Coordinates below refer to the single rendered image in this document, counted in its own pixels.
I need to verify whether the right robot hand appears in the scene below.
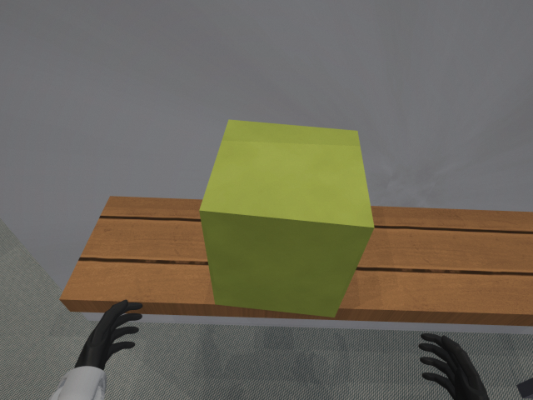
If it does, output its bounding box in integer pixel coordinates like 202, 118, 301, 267
419, 333, 490, 400

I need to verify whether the table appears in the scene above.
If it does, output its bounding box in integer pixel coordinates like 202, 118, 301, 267
59, 196, 533, 398

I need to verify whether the robot left forearm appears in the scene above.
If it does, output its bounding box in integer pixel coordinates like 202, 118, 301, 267
48, 366, 107, 400

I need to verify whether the left robot hand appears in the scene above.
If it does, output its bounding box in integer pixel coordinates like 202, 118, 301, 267
75, 300, 142, 370

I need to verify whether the carton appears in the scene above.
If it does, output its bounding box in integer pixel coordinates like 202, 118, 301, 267
199, 120, 375, 318

